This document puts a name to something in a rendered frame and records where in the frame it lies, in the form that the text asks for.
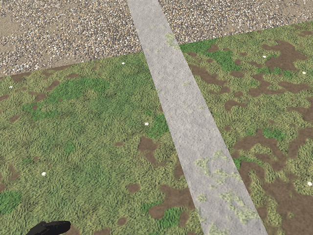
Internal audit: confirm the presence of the robot left hand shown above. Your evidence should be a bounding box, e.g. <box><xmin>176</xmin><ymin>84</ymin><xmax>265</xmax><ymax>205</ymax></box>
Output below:
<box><xmin>25</xmin><ymin>220</ymin><xmax>71</xmax><ymax>235</ymax></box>

